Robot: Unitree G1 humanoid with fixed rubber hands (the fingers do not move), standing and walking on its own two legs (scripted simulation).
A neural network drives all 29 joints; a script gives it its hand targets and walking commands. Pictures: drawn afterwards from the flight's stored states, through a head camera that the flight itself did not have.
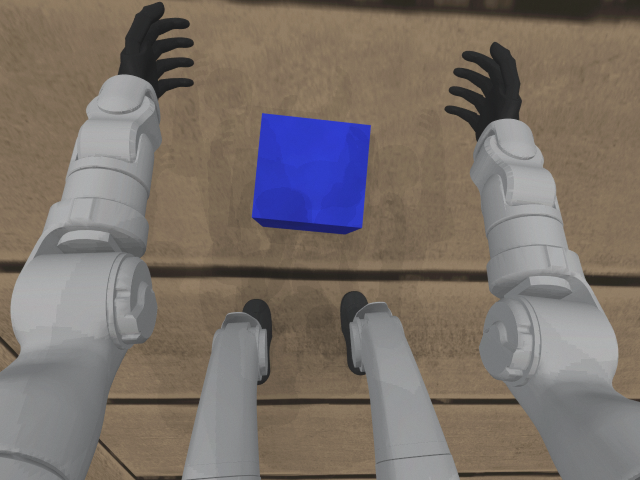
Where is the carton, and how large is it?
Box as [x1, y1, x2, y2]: [252, 113, 370, 233]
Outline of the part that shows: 262,113 252,217 261,225 271,227 334,233 347,233 360,228 362,223 370,125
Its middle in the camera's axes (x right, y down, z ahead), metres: -0.02 -0.12 +0.86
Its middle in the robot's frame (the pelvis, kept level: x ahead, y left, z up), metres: +0.50 -0.03 -0.52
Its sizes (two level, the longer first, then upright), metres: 0.210 0.200 0.250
